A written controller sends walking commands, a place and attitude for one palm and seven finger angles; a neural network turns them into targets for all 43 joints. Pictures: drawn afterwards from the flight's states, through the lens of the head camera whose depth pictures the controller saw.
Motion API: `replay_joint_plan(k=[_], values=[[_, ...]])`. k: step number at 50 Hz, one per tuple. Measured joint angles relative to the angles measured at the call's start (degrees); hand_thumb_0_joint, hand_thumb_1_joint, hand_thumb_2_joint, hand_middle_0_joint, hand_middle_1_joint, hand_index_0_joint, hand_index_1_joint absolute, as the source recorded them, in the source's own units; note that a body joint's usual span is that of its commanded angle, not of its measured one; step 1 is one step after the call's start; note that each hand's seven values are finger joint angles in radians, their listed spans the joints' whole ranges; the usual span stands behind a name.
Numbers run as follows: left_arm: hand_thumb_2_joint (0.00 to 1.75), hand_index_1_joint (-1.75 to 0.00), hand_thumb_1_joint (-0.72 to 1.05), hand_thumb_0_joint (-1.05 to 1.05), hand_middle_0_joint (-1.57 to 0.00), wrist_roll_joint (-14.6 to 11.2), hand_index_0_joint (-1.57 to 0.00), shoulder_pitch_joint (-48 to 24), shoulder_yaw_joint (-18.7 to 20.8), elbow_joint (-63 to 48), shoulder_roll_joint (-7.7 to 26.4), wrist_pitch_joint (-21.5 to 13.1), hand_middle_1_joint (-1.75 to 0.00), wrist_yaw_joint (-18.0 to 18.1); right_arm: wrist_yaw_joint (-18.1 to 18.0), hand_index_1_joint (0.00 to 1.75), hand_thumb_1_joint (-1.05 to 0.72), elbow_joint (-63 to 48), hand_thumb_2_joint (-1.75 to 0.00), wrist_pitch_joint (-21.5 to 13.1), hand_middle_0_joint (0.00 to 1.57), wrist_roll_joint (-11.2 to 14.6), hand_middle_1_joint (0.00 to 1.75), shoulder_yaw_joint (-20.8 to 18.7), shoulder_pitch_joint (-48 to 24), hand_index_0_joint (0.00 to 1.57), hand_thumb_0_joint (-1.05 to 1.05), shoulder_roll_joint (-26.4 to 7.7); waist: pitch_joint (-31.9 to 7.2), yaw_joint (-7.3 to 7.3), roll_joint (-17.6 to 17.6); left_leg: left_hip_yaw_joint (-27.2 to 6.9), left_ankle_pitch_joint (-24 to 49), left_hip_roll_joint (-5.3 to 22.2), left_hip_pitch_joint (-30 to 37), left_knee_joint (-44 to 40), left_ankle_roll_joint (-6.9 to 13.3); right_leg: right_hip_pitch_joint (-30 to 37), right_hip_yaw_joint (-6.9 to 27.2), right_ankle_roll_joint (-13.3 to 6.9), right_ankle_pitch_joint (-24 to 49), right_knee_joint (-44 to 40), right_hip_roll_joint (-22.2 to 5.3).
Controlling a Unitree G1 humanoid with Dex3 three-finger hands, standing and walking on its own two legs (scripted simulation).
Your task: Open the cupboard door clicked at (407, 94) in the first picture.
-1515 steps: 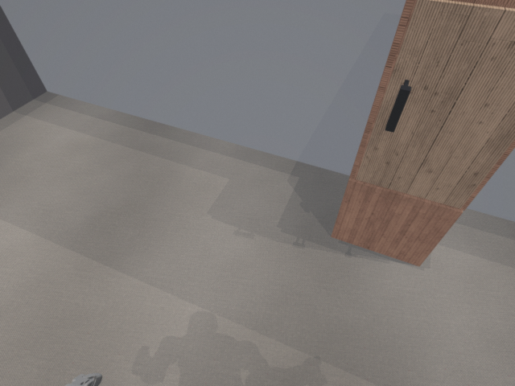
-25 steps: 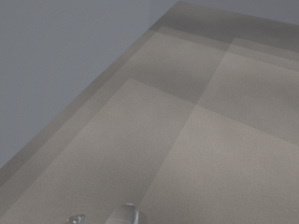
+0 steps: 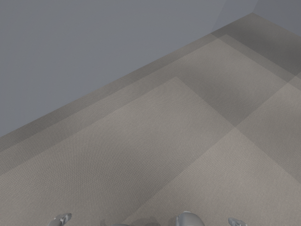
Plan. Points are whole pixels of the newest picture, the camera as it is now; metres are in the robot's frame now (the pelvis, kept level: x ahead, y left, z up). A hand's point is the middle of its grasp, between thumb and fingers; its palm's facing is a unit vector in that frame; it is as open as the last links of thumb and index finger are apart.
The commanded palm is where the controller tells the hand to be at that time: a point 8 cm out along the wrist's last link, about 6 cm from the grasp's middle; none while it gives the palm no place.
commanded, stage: turn to face it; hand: left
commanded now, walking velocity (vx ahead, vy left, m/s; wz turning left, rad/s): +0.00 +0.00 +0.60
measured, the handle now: out of the picture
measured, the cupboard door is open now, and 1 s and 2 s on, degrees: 47 47 47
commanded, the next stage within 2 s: none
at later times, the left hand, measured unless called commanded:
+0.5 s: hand out of the picture +0.01 +0.16 -0.16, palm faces +0.36 -0.90 -0.25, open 7.3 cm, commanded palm none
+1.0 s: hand out of the picture +0.02 +0.20 -0.15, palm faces +0.57 -0.78 -0.27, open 7.4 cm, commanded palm none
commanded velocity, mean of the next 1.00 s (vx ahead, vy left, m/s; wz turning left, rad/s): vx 0.00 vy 0.00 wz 0.60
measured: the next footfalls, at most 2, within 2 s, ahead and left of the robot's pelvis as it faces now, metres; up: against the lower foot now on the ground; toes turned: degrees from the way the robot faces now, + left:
right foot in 0.14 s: +0.06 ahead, -0.15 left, +0.00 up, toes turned +2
left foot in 0.58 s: +0.00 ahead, +0.08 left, +0.00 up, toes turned +29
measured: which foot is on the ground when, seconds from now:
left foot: down 0.00-0.14, up 0.16-0.56, down 0.58-1.00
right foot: up 0.00-0.12, down 0.14-0.58, up 0.60-1.00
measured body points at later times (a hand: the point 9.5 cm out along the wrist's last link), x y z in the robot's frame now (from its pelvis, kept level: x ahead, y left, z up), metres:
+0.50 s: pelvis +0.02 -0.05 +0.00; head +0.08 -0.03 +0.45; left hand -0.01 +0.20 -0.14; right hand +0.18 -0.27 -0.15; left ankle -0.05 +0.07 -0.69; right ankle +0.02 -0.15 -0.73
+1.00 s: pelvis +0.03 -0.05 +0.00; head +0.08 -0.02 +0.44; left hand -0.01 +0.24 -0.13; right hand +0.23 -0.22 -0.15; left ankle -0.04 +0.06 -0.73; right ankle +0.10 -0.16 -0.72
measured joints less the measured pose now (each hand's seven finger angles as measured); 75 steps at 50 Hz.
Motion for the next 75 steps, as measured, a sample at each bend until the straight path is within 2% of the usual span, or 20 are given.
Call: replay_joint_plan(k=[5,7,10,13,15,22,26,29,32,37,44,48,51,55,57,60,65,71,73,75], values=[[0.9,-0.3,0.91,0.0,-0.2,-0.3,-0.19,-2.4,-0.5,-2.0,-1.0,-0.7,-0.29,-0.2,0.2,0.3,-0.91,0.7,-0.9,0.9,0.2,-0.3,0.3,-0.6,2.0,0.21,0.01,0.1,-0.4,-1.58,2.0,-3.4,-0.4,0.0,-0.8,1.1,-1.7,4.9,-0.4,-0.6,1.2,-13.7,2.3],[0.9,-0.3,0.91,0.0,-0.2,-0.3,-0.19,-2.4,-0.8,-3.0,-1.3,-1.6,-0.29,-0.3,0.2,0.3,-0.91,1.0,-0.9,1.3,0.2,0.0,0.3,-1.0,2.9,0.21,0.01,-0.1,-0.9,-1.94,2.5,-4.7,-1.6,-0.5,-2.1,3.5,-2.7,9.3,-1.2,-1.1,6.3,-23.2,3.0],[0.9,-0.3,0.91,0.0,-0.2,0.2,-0.2,-2.3,-1.8,-3.3,-3.1,-2.9,-0.29,0.2,0.3,0.3,-0.91,1.9,-0.9,2.0,0.2,0.4,0.3,-2.1,3.0,0.21,0.01,-1.4,-0.3,-2.58,4.2,-4.4,-11.3,-1.2,-7.3,18.6,-2.8,10.3,-3.9,-5.5,6.0,-22.8,2.6],[0.89,-0.3,0.9,0.0,-0.2,0.1,-0.2,-1.1,-2.4,-3.1,-4.7,-2.6,-0.29,0.7,0.7,0.3,-0.91,2.8,-0.9,3.0,0.2,0.3,0.3,-2.6,2.8,0.21,0.01,-2.2,0.0,-3.01,4.1,-1.4,-10.6,-0.8,-12.0,35.0,-3.6,12.8,-6.1,-6.6,5.8,-25.0,1.1],[0.89,-0.3,0.9,0.0,-0.2,0.1,-0.2,-0.1,-2.6,-2.7,-5.4,-2.5,-0.29,0.8,1.0,0.3,-0.91,3.2,-0.9,3.2,0.2,0.2,0.3,-2.6,2.6,0.2,0.01,-2.2,-0.1,-3.36,3.5,0.0,-8.1,0.3,-13.2,38.6,-4.3,14.2,-7.7,-6.5,6.6,-27.2,0.4],[0.89,-0.3,0.91,0.0,-0.21,0.3,-0.2,2.9,-2.3,-1.2,-5.8,-2.9,-0.29,1.0,1.4,0.3,-0.91,3.9,-0.9,3.6,0.19,0.4,0.3,-2.1,1.2,0.2,0.01,-1.5,0.3,-2.16,1.2,2.7,-8.8,2.7,-10.1,27.9,-5.1,16.9,-13.6,-6.3,6.8,-29.9,-1.9],[0.89,-0.3,0.91,0.0,-0.21,0.7,-0.2,4.4,-1.5,-0.2,-4.1,-2.6,-0.3,0.7,1.5,0.3,-0.91,3.2,-0.9,3.0,0.19,0.6,0.3,-1.6,-0.8,0.2,0.01,-0.9,0.8,-0.6,-0.2,5.2,-10.0,2.6,-6.2,17.1,-4.1,16.4,-16.4,-5.5,5.1,-27.2,-3.6],[0.89,-0.3,0.91,0.0,-0.21,0.4,-0.2,6.1,-0.7,0.7,-2.3,-2.2,-0.3,0.3,1.7,0.3,-0.91,1.4,-0.9,1.9,0.19,0.5,0.3,-1.2,-1.7,0.2,0.01,-0.9,0.3,-0.05,-1.0,6.7,-3.0,1.9,-1.2,5.4,-2.5,14.8,-18.0,-4.1,2.2,-22.0,-5.3],[0.89,-0.3,0.91,0.0,-0.2,0.2,-0.2,5.6,0.1,2.0,-0.1,0.0,-0.29,0.4,1.3,0.3,-0.91,0.1,-0.9,0.2,0.2,0.3,0.3,-0.9,-2.3,0.2,0.01,-0.3,0.5,0.12,-2.4,5.7,-3.8,0.5,-2.6,7.5,1.2,8.3,-10.6,-1.9,-6.6,-6.9,-4.3],[0.9,-0.3,0.91,0.0,-0.2,0.1,-0.19,2.5,0.5,2.5,0.7,0.8,-0.29,0.3,-0.2,0.3,-0.91,-0.1,-0.9,-0.3,0.2,0.2,0.3,0.0,-1.0,0.2,0.0,0.1,0.3,0.5,-1.8,3.1,-1.5,-0.6,-0.5,2.3,1.5,0.8,-2.2,-0.3,-1.6,6.2,-1.1],[0.9,-0.3,0.91,0.0,-0.2,-0.1,-0.19,-0.8,-0.1,0.1,-0.3,0.1,-0.29,0.1,-0.2,0.3,-0.91,1.1,-0.9,0.0,0.2,0.0,0.3,0.0,1.6,0.21,0.0,0.5,-0.4,-0.56,0.2,-0.9,1.6,-1.1,1.2,-2.5,1.1,1.0,0.2,0.3,1.0,-1.6,0.4],[0.9,-0.3,0.91,0.0,-0.2,-0.3,-0.19,-2.7,-0.6,-1.4,-1.4,-0.3,-0.29,0.0,0.0,0.3,-0.91,1.7,-0.9,0.7,0.2,-0.2,0.3,-0.6,2.8,0.21,0.01,0.4,-0.4,-1.89,1.5,-3.7,1.3,-1.3,-0.1,-1.1,-0.1,5.1,0.0,-0.4,0.4,-12.1,2.3],[0.9,-0.3,0.91,0.0,-0.2,-0.5,-0.2,-3.2,-1.0,-2.6,-2.2,-1.4,-0.29,-0.1,0.0,0.3,-0.91,2.0,-0.9,1.3,0.2,0.0,0.3,-1.2,3.8,0.21,0.01,0.1,-0.8,-2.47,2.3,-5.8,0.0,-2.0,-2.1,2.0,-1.4,10.9,-0.9,-1.2,5.8,-23.9,3.7],[0.89,-0.3,0.9,0.0,-0.2,0.1,-0.2,-2.4,-2.2,-2.8,-4.4,-2.7,-0.29,0.5,0.2,0.3,-0.91,3.2,-0.9,2.4,0.2,0.3,0.3,-2.6,3.6,0.21,0.01,-1.6,-0.1,-2.98,4.4,-4.6,-11.6,-2.5,-9.1,22.3,-2.5,12.8,-4.2,-6.0,5.7,-25.2,3.2],[0.89,-0.3,0.9,0.0,-0.2,0.0,-0.2,-1.3,-2.5,-2.5,-5.2,-2.4,-0.29,0.7,0.6,0.3,-0.91,3.6,-0.9,3.0,0.2,0.2,0.3,-2.9,3.3,0.2,0.01,-2.0,0.0,-3.28,4.3,-2.4,-10.2,-1.7,-12.0,32.8,-3.3,14.4,-5.6,-6.4,5.7,-26.8,2.4],[0.89,-0.3,0.9,0.0,-0.2,-0.1,-0.2,0.3,-2.6,-1.7,-5.9,-2.3,-0.29,0.9,1.1,0.3,-0.91,4.0,-0.9,3.2,0.2,0.2,0.3,-2.7,3.1,0.2,0.01,-2.0,0.0,-3.73,3.3,-0.2,-7.3,0.2,-13.4,37.7,-4.5,16.4,-8.0,-6.4,6.5,-29.4,1.1],[0.89,-0.3,0.91,0.0,-0.21,0.1,-0.2,2.6,-2.3,-1.0,-6.0,-2.7,-0.29,0.9,1.3,0.3,-0.91,4.5,-0.9,3.5,0.2,0.3,0.3,-2.3,2.0,0.2,0.01,-1.6,0.3,-2.73,1.5,1.9,-8.4,2.3,-11.0,30.1,-5.2,18.3,-12.3,-6.0,6.1,-30.6,-1.1],[0.89,-0.3,0.91,0.0,-0.21,0.6,-0.2,5.3,-1.1,0.2,-3.2,-2.5,-0.29,0.6,1.5,0.3,-0.91,3.3,-0.9,2.7,0.19,0.6,0.3,-1.5,-1.6,0.2,0.01,-1.0,1.2,-0.26,-0.8,5.4,-8.8,2.1,-5.0,13.5,-3.7,17.8,-16.4,-4.2,3.1,-26.2,-4.1],[0.89,-0.3,0.91,0.0,-0.21,0.3,-0.2,6.8,-0.5,0.8,-2.0,-2.2,-0.29,0.3,1.6,0.3,-0.91,1.9,-0.9,1.7,0.19,0.5,0.3,-1.2,-2.3,0.2,0.01,-1.1,0.6,0.0,-1.3,6.4,-2.0,1.5,-1.4,5.0,-1.9,16.2,-17.2,-3.2,0.9,-21.5,-5.4],[0.89,-0.3,0.91,0.0,-0.21,0.1,-0.2,6.7,0.0,1.8,-0.4,-0.7,-0.29,0.3,1.5,0.3,-0.91,0.8,-0.9,0.4,0.19,0.3,0.3,-1.2,-3.1,0.2,0.01,-0.7,0.7,0.14,-2.4,6.0,-2.4,0.4,-2.6,6.9,1.1,11.5,-12.3,-1.9,-5.7,-10.3,-5.3]])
